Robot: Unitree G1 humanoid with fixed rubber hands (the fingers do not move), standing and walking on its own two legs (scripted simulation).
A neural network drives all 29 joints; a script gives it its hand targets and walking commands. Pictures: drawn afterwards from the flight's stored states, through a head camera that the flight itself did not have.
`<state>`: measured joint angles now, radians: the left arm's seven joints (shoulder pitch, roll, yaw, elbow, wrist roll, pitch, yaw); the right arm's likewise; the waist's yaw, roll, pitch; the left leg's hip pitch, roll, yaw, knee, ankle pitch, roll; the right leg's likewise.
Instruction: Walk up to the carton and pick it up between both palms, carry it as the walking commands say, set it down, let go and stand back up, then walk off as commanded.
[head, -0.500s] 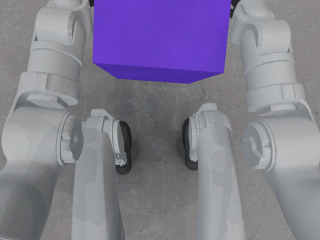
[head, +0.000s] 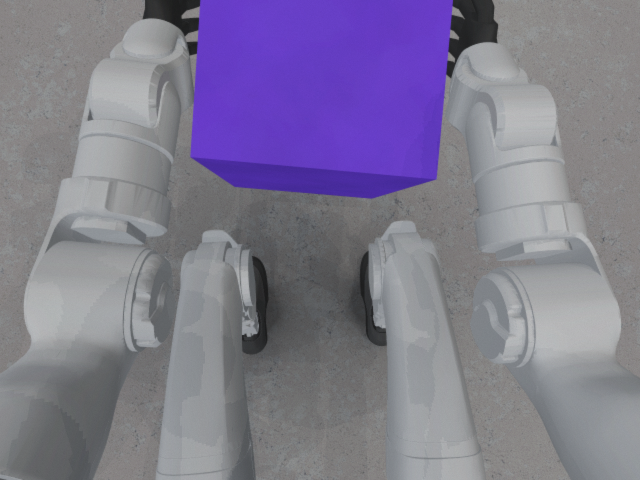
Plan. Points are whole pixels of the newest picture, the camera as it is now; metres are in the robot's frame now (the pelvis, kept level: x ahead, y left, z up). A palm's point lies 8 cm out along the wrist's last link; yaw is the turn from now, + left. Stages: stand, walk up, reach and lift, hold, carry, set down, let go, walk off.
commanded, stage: reach and lift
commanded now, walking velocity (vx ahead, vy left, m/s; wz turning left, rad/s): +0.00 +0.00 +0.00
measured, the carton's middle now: (315, 90) +0.51 -0.02 -0.13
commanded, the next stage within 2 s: none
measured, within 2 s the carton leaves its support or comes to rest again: neither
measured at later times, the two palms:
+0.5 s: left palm (129, 17) +0.52 +0.13 +0.00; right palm (505, 44) +0.49 -0.16 +0.00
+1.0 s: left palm out of the picture +0.50 +0.13 +0.07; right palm (565, 25) +0.47 -0.16 +0.07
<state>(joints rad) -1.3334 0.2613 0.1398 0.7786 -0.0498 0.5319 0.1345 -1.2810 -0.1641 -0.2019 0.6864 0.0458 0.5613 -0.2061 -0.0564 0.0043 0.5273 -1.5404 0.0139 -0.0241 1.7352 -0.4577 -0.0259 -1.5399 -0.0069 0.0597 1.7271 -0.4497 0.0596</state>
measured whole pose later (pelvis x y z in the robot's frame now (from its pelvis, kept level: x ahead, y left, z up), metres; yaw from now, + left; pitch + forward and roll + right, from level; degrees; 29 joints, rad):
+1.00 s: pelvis +0.01 +0.00 +0.12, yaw +0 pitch +5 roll -1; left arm -1.12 0.18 0.15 0.73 -0.01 0.53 0.13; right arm -1.07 -0.10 -0.20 0.64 0.01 0.57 -0.19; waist -0.04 0.00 0.52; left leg -1.03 0.01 -0.02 1.28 -0.35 -0.02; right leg -1.02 -0.01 0.05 1.26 -0.34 0.05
